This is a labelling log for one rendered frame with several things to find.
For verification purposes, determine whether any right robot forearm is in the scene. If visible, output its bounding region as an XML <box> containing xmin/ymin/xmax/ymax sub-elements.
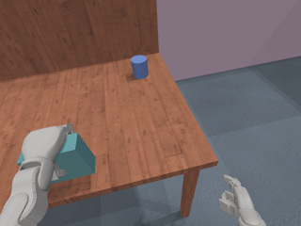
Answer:
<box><xmin>237</xmin><ymin>207</ymin><xmax>266</xmax><ymax>226</ymax></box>

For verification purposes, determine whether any left robot hand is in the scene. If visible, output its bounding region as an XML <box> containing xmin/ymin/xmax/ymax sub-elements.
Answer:
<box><xmin>22</xmin><ymin>123</ymin><xmax>74</xmax><ymax>181</ymax></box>

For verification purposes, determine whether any right robot hand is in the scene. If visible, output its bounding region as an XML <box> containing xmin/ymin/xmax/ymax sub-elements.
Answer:
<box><xmin>219</xmin><ymin>174</ymin><xmax>255</xmax><ymax>217</ymax></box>

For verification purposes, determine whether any left robot forearm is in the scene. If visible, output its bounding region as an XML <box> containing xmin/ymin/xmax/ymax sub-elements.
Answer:
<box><xmin>0</xmin><ymin>157</ymin><xmax>55</xmax><ymax>226</ymax></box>

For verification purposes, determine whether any table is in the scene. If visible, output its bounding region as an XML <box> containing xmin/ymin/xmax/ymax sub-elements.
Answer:
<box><xmin>0</xmin><ymin>0</ymin><xmax>218</xmax><ymax>218</ymax></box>

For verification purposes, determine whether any sponge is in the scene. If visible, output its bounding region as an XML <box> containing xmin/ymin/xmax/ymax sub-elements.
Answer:
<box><xmin>17</xmin><ymin>133</ymin><xmax>96</xmax><ymax>184</ymax></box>

